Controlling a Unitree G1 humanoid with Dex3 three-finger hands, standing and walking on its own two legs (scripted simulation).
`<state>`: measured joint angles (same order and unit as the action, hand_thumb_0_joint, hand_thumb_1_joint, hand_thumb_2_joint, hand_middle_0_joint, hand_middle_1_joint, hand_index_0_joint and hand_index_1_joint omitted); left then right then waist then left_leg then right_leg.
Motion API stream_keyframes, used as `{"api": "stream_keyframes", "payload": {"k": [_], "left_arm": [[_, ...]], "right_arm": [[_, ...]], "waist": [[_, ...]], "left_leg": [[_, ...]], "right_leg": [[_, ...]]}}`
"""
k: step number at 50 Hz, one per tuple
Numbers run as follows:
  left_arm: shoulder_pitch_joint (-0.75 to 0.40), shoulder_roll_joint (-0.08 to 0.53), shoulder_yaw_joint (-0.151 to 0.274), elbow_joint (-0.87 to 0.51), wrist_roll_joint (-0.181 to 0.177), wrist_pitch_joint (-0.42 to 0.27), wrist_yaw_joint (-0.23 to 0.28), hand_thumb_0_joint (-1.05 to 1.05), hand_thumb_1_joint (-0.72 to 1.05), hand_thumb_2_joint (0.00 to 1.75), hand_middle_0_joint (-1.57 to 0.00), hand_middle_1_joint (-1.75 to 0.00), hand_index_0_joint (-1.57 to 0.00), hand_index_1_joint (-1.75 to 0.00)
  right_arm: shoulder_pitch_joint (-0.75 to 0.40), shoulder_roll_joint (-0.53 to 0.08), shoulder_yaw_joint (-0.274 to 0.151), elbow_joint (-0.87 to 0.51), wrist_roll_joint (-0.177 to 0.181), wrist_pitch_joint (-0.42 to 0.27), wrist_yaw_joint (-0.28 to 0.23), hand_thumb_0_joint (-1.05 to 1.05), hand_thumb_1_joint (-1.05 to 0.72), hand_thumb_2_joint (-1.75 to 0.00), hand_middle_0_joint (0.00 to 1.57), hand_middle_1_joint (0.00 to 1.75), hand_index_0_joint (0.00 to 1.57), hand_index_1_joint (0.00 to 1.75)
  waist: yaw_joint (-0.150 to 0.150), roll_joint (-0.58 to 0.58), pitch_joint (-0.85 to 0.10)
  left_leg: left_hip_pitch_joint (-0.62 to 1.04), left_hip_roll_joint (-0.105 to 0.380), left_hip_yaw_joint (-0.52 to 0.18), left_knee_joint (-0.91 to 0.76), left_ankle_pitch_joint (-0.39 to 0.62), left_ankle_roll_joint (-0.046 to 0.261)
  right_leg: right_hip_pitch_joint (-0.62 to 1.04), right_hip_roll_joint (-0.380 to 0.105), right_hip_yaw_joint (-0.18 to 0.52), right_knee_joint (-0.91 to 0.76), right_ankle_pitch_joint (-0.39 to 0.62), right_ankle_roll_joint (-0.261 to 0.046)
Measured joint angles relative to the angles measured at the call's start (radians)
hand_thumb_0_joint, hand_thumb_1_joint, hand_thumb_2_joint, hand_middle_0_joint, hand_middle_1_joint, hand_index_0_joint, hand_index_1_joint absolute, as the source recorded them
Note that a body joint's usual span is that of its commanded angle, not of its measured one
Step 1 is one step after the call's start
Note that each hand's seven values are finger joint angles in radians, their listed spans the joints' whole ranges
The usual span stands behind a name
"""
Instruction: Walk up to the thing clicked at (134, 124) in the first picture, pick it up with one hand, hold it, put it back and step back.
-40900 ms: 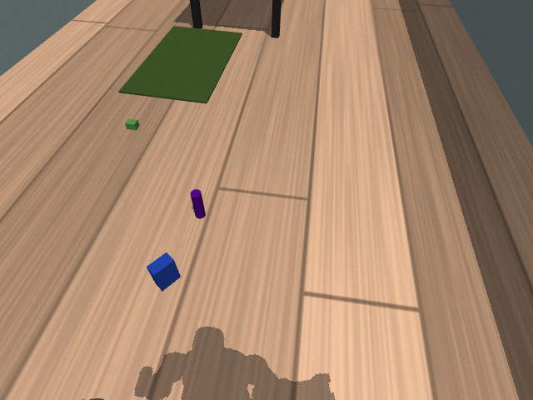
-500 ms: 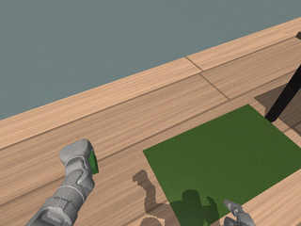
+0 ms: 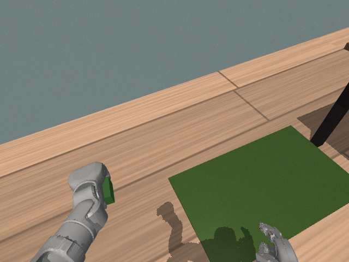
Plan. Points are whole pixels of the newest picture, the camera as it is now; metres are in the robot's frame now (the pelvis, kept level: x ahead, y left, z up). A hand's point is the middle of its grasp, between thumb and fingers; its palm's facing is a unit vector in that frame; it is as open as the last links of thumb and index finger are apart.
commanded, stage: hold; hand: left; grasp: from above
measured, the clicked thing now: (103, 191) +0.31 +0.21 -0.06
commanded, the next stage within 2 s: crouch in 0.80 s
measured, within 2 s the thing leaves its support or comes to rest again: neither
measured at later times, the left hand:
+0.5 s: hand (91, 189) +0.29 +0.23 -0.02, palm faces -0.37 -0.23 -0.90, open 8.5 cm
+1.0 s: hand (88, 190) +0.29 +0.24 -0.02, palm faces -0.36 -0.23 -0.90, open 8.5 cm
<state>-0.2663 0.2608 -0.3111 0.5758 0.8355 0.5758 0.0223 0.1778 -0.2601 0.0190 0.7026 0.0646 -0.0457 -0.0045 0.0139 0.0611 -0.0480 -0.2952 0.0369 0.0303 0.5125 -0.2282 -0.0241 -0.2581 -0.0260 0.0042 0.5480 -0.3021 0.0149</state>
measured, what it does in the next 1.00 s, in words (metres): stands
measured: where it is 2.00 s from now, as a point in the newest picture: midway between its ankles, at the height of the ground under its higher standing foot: outside the picture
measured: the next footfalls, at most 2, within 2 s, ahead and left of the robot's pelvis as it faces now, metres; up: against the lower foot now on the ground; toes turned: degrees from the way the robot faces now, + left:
none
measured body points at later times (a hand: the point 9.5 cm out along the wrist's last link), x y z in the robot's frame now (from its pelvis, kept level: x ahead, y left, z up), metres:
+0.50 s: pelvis +0.00 +0.00 +0.00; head -0.01 -0.03 +0.45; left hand +0.31 +0.24 +0.04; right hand +0.17 -0.23 -0.10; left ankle +0.02 +0.14 -0.73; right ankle -0.01 -0.13 -0.73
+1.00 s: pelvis +0.00 +0.00 +0.00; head -0.01 -0.02 +0.45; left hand +0.31 +0.24 +0.03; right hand +0.16 -0.23 -0.10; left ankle +0.02 +0.14 -0.73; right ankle -0.01 -0.13 -0.73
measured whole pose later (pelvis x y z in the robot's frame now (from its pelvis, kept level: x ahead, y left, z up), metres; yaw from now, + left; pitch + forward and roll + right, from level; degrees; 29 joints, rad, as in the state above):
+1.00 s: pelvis +0.00 +0.00 +0.00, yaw +0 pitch +0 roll +0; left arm -0.28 0.30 -0.28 0.57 0.85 0.56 -0.02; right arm 0.19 -0.26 0.01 0.70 0.07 -0.04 -0.02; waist 0.02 0.06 -0.04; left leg -0.26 0.04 0.04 0.48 -0.22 -0.02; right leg -0.23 -0.03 0.01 0.50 -0.28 0.02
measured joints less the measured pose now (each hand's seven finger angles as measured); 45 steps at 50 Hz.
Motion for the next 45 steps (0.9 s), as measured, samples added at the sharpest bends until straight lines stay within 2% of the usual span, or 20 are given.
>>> {"api": "stream_keyframes", "payload": {"k": [21,34,45], "left_arm": [[-0.005,0.038,0.006,-0.044,0.021,-0.012,-0.079,0.11,0.3,0.2,-1.21,-0.18,-0.87,-0.19],[-0.021,0.034,0.016,-0.013,0.027,-0.016,-0.069,0.1,0.29,0.2,-1.23,-0.19,-0.87,-0.2],[-0.019,0.033,0.027,-0.002,0.016,-0.016,-0.051,0.1,0.28,0.22,-1.23,-0.19,-0.88,-0.2]], "right_arm": [[0.004,0.007,0.002,-0.013,0.004,-0.001,-0.026,0.01,-0.9,-0.9,0.2,0.3,0.2,0.3],[0.009,0.006,-0.003,-0.01,0.003,-0.002,-0.021,0.01,-0.9,-0.9,0.2,0.3,0.2,0.3],[0.015,0.006,-0.006,-0.004,0.003,0.003,-0.016,0.01,-0.91,-0.9,0.2,0.3,0.2,0.3]], "waist": [[0.012,0.001,0.005],[0.01,-0.003,0.01],[0.011,-0.001,0.01]], "left_leg": [[0.025,-0.002,0.006,-0.024,0.009,0.003],[0.027,-0.002,0.009,-0.031,0.012,0.005],[0.031,-0.001,0.009,-0.033,0.012,0.005]], "right_leg": [[0.023,-0.002,0.005,-0.025,0.012,0.003],[0.026,-0.001,0.009,-0.037,0.019,0.004],[0.031,0.0,0.009,-0.042,0.021,0.004]]}}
